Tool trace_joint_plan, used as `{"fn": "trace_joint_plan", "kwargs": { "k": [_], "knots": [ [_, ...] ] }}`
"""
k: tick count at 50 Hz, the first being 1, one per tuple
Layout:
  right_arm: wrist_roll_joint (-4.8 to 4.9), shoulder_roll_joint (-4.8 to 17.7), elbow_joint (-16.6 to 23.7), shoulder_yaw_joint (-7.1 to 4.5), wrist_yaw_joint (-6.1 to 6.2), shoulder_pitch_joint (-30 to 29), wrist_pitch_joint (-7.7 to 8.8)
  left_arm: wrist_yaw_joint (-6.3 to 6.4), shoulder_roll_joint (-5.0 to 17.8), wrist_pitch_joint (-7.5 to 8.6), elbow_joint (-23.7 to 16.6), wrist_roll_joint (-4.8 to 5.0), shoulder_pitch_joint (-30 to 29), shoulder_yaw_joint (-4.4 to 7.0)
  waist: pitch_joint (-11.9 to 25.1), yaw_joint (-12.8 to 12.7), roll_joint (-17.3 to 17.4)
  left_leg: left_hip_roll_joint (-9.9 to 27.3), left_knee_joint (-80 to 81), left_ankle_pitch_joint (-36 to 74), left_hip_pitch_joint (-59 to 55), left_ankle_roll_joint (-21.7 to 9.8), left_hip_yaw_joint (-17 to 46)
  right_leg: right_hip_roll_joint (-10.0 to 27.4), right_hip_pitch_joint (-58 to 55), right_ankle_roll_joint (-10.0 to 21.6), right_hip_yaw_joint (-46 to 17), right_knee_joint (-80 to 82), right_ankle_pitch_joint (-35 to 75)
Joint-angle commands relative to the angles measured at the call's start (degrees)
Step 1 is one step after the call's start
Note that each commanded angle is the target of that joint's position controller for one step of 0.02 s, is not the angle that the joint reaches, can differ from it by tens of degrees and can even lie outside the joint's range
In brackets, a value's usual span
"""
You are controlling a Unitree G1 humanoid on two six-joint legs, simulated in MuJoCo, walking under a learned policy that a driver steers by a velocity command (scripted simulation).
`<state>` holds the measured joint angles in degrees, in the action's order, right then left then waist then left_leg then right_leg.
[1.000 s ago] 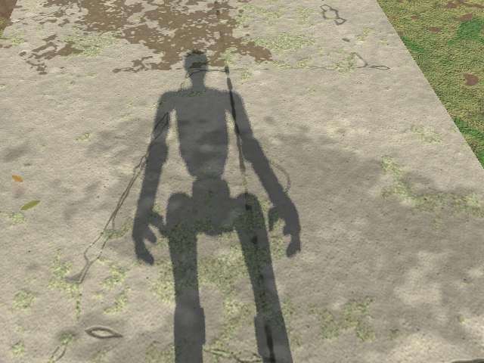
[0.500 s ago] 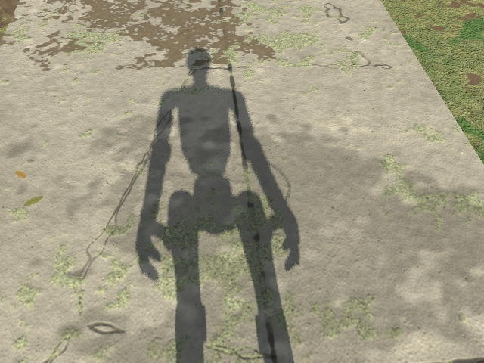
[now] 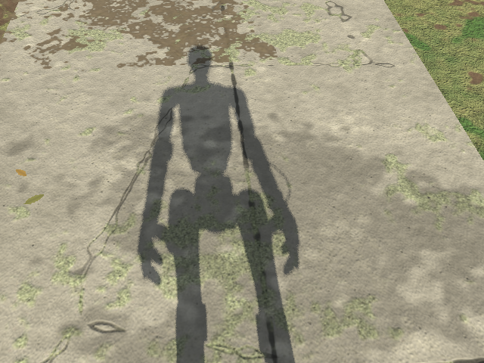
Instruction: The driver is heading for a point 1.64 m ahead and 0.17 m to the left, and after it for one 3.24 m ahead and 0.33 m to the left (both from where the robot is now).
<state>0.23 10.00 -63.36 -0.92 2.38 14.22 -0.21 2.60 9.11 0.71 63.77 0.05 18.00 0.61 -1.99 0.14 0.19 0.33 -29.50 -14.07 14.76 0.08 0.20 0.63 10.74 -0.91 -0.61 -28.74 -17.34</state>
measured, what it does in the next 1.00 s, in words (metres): walks ahead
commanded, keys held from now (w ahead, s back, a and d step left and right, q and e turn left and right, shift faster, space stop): no key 0.56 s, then w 0.44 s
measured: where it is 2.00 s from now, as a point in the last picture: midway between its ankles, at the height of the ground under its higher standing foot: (246, 313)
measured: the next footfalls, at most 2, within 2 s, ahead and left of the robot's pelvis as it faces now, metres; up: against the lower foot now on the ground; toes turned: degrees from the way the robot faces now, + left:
right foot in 1.32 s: +0.49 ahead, -0.10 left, +0.00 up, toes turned -2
left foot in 1.90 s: +0.79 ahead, +0.14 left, +0.00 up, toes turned +3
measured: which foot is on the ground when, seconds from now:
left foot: down 0.00-1.00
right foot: down 0.00-0.92, up 0.94-1.00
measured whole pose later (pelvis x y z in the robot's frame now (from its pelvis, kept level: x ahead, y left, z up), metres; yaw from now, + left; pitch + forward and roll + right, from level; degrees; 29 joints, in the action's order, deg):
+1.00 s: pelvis +0.11 +0.02 +0.00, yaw +0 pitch +1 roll +0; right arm 0.8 10.6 -60.1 -2.3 -0.8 22.4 7.6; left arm 0.1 11.8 6.2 59.0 2.4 22.6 2.0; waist 1.5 1.6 -1.2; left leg -2.0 -29.4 -21.4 9.5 -2.7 -2.2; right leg 0.5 23.9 3.2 -2.5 -67.7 -22.7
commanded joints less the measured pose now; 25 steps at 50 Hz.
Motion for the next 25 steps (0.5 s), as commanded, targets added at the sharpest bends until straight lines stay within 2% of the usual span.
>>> {"fn": "trace_joint_plan", "kwargs": {
  "k": [1, 25],
  "knots": [
    [0.01, 5.03, 1.01, -0.75, 0.16, 3.09, 0.28, 0.14, 4.69, 0.20, -0.50, 0.02, 4.74, 0.69, -1.48, -0.01, -0.15, 0.92, 4.76, 6.43, -2.35, -1.56, 0.79, 0.19, 4.60, 1.15, 0.13, 5.62, 6.02],
    [0.10, 4.42, 1.16, -0.76, 0.29, 4.61, 0.35, 0.16, 4.08, 0.25, -0.85, 0.10, 6.34, 0.67, -1.90, -0.03, -0.20, 0.83, 4.39, 6.83, -2.35, -1.42, 0.66, 0.12, 4.73, 1.19, 0.22, 5.48, 6.22]
  ]
}}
